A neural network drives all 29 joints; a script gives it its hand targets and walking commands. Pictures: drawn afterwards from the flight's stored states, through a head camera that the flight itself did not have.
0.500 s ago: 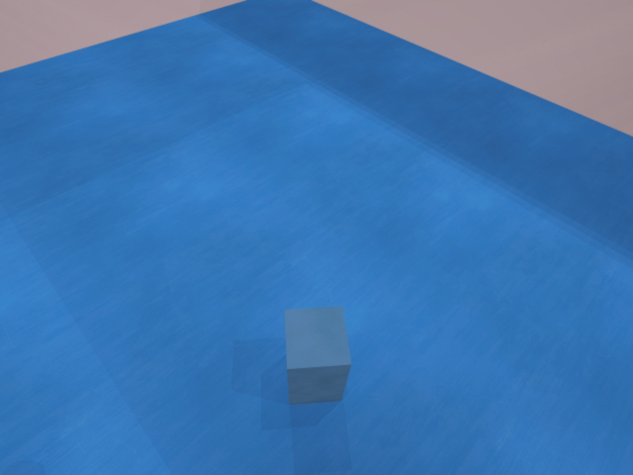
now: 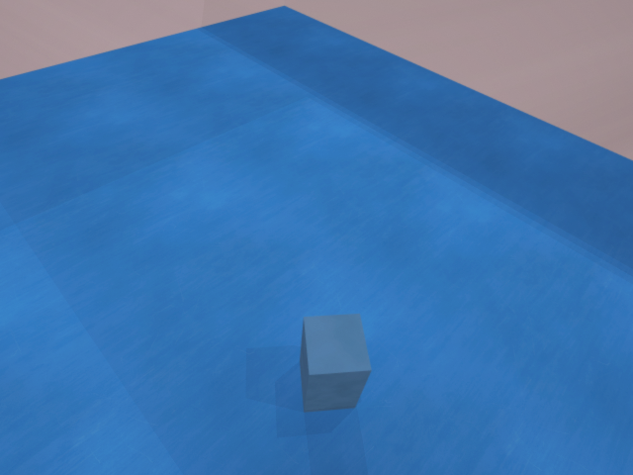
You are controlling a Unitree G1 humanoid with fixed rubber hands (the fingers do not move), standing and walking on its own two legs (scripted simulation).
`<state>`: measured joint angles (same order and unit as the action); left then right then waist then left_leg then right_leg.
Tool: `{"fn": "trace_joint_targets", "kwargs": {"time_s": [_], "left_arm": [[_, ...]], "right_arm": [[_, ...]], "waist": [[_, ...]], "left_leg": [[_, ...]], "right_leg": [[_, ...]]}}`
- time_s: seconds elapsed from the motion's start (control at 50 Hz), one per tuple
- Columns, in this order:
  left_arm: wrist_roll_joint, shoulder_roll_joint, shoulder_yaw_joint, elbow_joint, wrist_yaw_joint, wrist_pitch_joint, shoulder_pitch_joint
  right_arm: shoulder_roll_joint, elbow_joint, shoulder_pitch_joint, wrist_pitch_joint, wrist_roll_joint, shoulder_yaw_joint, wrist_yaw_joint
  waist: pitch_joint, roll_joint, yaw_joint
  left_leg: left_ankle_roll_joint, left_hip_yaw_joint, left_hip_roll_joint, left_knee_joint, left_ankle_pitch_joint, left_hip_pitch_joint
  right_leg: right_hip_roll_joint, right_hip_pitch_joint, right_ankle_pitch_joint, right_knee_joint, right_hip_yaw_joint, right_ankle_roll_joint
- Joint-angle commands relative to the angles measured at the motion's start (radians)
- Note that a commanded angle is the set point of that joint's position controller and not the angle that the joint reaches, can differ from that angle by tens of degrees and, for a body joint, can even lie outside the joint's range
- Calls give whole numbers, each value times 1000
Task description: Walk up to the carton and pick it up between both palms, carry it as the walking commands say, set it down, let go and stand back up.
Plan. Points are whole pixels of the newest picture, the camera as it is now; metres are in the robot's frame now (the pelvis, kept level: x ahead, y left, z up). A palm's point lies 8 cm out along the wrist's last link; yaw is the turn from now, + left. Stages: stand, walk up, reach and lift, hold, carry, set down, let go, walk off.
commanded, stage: walk up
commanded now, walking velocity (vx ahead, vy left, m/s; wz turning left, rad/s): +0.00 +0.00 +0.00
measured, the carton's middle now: (330, 364) +0.53 -0.09 -0.63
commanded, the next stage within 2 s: none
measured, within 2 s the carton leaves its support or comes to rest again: neither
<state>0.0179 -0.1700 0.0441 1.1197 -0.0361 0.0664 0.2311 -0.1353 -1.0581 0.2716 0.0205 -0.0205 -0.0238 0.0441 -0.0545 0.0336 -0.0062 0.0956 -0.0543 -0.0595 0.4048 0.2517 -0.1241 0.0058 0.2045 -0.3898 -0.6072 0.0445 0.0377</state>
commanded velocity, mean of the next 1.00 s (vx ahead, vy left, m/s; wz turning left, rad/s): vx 0.17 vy -0.11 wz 0.03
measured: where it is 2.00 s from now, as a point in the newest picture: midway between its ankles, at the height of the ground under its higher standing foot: outside the picture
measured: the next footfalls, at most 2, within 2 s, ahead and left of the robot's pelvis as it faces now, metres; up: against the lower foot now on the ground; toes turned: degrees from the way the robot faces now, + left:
right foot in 0.06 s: +0.01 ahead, -0.11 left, +0.00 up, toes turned -2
right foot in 0.78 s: +0.24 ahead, -0.27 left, +0.00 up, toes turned -6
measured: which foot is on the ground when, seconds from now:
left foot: down 0.00-0.78, up 0.80-1.00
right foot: up 0.00-0.04, down 0.06-0.28, up 0.30-0.76, down 0.78-1.00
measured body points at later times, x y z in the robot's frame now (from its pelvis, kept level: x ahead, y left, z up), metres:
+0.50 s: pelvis +0.02 -0.03 +0.01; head +0.03 +0.00 +0.46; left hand +0.08 +0.22 -0.15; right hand -0.08 -0.30 -0.11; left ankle -0.02 +0.06 -0.74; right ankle +0.06 -0.22 -0.66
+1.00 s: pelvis +0.20 -0.17 +0.00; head +0.23 -0.20 +0.44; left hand +0.18 +0.07 -0.14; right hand +0.24 -0.41 -0.17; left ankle +0.16 -0.06 -0.67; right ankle +0.20 -0.27 -0.74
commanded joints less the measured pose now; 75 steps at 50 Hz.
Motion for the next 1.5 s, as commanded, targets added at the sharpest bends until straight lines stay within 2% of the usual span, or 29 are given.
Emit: {"fn": "trace_joint_targets", "kwargs": {"time_s": [0.0, 0.12, 0.2, 0.22, 0.24, 0.34, 0.56, 0.64, 0.68, 0.7, 0.72, 0.74, 0.78, 0.8, 0.84, 0.92, 0.94, 0.96, 1.08, 1.14, 1.16, 1.18, 1.2, 1.22, 1.26, 1.3, 1.34, 1.42, 1.48], "left_arm": [[3, -50, -2, 12, -8, -31, 88], [0, -21, -11, 55, -5, -47, 87], [-7, -61, 11, 5, -14, -51, 106], [20, -174, 48, -46, 18, -26, -3], [33, -116, 35, -99, 29, -25, -110], [32, -74, 30, -107, 46, -52, -11], [-11, -73, 28, -215, 88, -46, -155], [-25, -74, 28, -216, 92, -62, -93], [-17, -116, 46, -156, 71, -87, 87], [-6, -204, 70, -117, 52, -107, 239], [2, -286, 83, -94, 33, -114, 356], [1, -294, 71, -98, 26, -120, 323], [-1, -223, 50, -126, 24, -135, 211], [4, -188, 48, -139, 28, -150, 188], [8, -126, 32, -144, 19, -157, 115], [14, -104, 48, -105, 13, -162, 178], [18, -87, 34, -102, 11, -161, 182], [3, -46, 7, -109, 1, -156, 117], [-1, -141, -2, -104, -10, -134, 162], [-15, -191, 12, -117, -25, -109, 198], [-20, -194, 17, -120, -32, -91, 205], [-15, -195, 26, -139, -33, -84, 242], [-9, -166, 33, -166, -30, -82, 243], [2, -123, 33, -181, -34, -62, 174], [7, -137, 36, -180, -30, -33, 148], [32, -122, 32, -170, -19, -9, 112], [35, -90, 24, -153, -6, 2, 92], [11, -107, 35, -189, -10, 16, 32], [2, -99, 29, -214, -6, 10, -22]], "right_arm": [[-118, -23, 46, 4, 15, 24, -2], [-127, -67, 71, 2, 13, 25, -2], [-150, -96, 98, 0, 17, 54, 1], [-291, -105, 307, -22, 10, 128, 25], [-321, -127, 344, -28, 3, 130, 34], [-186, -90, 185, 0, -18, 103, 24], [-234, -86, 268, 46, -24, 99, -2], [-234, -67, 213, 40, -25, 105, -11], [-192, -77, 229, 43, -10, 88, -13], [-145, -66, 252, 49, 0, 74, -16], [-95, -21, 249, 50, 18, 63, -17], [-96, -37, 270, 43, 18, 67, -16], [-104, -33, 172, 32, -9, 73, -23], [-135, -57, 159, 26, -19, 73, -26], [-115, -48, 154, 19, -16, 67, -35], [-96, -13, 68, -12, -17, 75, -34], [-101, -13, 53, -32, -7, 75, -31], [-86, 3, 52, -35, 15, 66, -28], [-98, 44, -33, -59, 16, 67, -23], [-140, 66, -47, -62, 18, 76, -20], [-162, 66, -27, -57, 24, 78, -24], [-217, 54, 3, -50, 18, 90, -25], [-292, 56, 24, -45, 16, 110, -23], [-298, 49, 66, -45, 29, 113, -14], [-256, 80, -26, -41, 26, 95, -1], [-217, 101, -113, -62, -4, 73, -5], [-203, 116, -122, -52, -10, 57, 5], [-265, 79, -33, -13, -12, 90, 7], [-241, 88, -43, -21, -29, 85, 3]], "waist": [[18, -55, 16], [-55, 47, -7], [-58, -31, -25], [-48, 83, -141], [-89, -62, -179], [-83, -102, -71], [-132, -303, -85], [-138, -352, -41], [-51, -178, 28], [49, 53, 81], [180, 286, 104], [178, 233, 59], [79, 85, 46], [55, 17, 44], [67, 193, 22], [53, 181, 52], [19, 119, 45], [5, 171, 0], [39, 166, -26], [-2, 87, -26], [-6, 41, -39], [61, -94, -36], [137, -270, -40], [163, -327, -62], [110, -273, -21], [23, -182, 17], [21, -92, 23], [134, -92, 2], [134, -111, -3]], "left_leg": [[-4, 217, 219, -120, -160, -49], [-16, 177, 185, -134, -190, 13], [-6, 215, 227, -128, -71, 21], [71, 568, 441, -227, 490, 268], [127, 713, 543, -311, 681, 190], [70, 429, 426, -289, 237, 48], [4, 140, 325, -296, 5, -16], [-15, 98, 323, -167, -120, -105], [-49, 55, 255, 103, -201, -199], [-93, 3, 156, 379, -22, -315], [-120, -21, 86, 702, 415, -423], [-126, 57, 103, 840, 360, -392], [-125, 62, 155, 829, 211, -395], [-119, 82, 171, 781, 166, -380], [-116, 64, 173, 691, 161, -300], [-125, 22, 155, 629, 141, -357], [-126, 48, 149, 583, 101, -347], [-127, 55, 112, 490, 123, -221], [-105, -7, 62, 233, -7, -163], [-103, -4, 89, 176, -8, -169], [-108, 4, 103, 109, -201, -119], [-78, 53, 168, 91, -589, -4], [21, 226, 342, 83, -1123, 142], [150, 265, 436, 55, -1393, 192], [198, 207, 403, 11, -1155, 43], [121, 102, 276, -39, -729, -106], [83, 151, 281, -123, -302, -183], [125, 268, 385, -49, -697, 24], [120, 228, 358, -45, -678, 31]], "right_leg": [[78, -174, 316, 263, -73, -27], [90, -57, 287, 281, -76, -38], [92, -6, 169, 211, -54, -38], [-38, 377, -177, -124, 77, -24], [33, 512, -128, -272, -46, -13], [86, 443, 120, -374, -72, 9], [52, 336, 271, -131, 50, 33], [37, 116, 177, 29, 75, 21], [10, -155, 190, 142, 69, -2], [171, -328, 255, 212, -105, -48], [442, -412, 375, 290, -386, -137], [462, -296, 441, 338, -441, -167], [373, -178, 559, 310, -271, -172], [374, -115, 713, 289, -262, -108], [296, -89, 889, 275, -171, -118], [332, -137, 809, 319, -193, -192], [332, -106, 987, 284, -176, -184], [250, -32, 1245, 250, -83, -165], [267, -76, 1036, 217, -58, -138], [305, -49, 1108, 104, -68, -139], [287, -9, 1072, 17, -31, -116], [237, 63, 809, -98, -5, -83], [110, 189, 291, -318, 50, -27], [-2, 273, -256, -550, 66, -21], [30, 237, -243, -693, -15, -14], [47, 218, -191, -594, -21, -13], [51, 151, -83, -533, -16, -26], [22, 232, -117, -504, -65, 1], [29, 210, -135, -376, -48, 4]]}}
